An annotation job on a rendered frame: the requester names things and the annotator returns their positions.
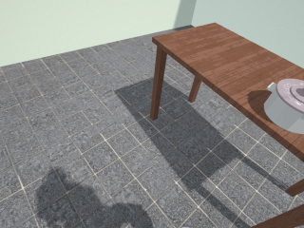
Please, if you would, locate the pot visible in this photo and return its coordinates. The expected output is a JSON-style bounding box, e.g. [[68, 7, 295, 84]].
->
[[264, 82, 304, 134]]

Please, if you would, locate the lid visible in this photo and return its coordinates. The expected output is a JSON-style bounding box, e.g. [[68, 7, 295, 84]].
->
[[275, 78, 304, 114]]

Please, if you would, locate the table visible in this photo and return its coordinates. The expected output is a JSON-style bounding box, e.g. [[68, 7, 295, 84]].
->
[[150, 23, 304, 228]]

